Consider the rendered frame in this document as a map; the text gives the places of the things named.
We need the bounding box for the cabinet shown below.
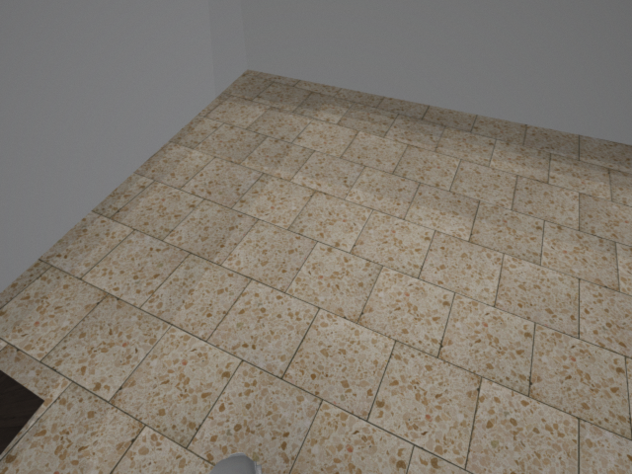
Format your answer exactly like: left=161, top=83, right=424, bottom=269
left=0, top=370, right=44, bottom=455

